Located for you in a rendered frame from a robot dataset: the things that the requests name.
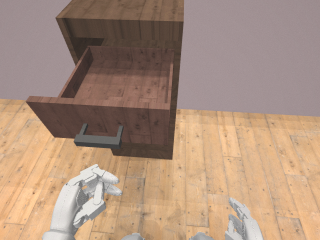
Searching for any left robot hand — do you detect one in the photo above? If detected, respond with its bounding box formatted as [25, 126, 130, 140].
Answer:
[50, 164, 123, 236]

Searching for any robot left forearm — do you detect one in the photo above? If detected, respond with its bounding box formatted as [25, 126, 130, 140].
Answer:
[42, 230, 76, 240]

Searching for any cabinet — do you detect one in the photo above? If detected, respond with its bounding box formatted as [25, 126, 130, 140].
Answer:
[56, 0, 184, 160]

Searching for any drawer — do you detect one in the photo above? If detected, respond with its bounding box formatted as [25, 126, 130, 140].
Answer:
[25, 45, 175, 145]

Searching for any handle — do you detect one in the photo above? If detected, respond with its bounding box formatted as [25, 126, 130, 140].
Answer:
[73, 123, 124, 149]

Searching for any right robot hand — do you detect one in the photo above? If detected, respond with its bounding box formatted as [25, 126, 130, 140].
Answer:
[225, 197, 264, 240]

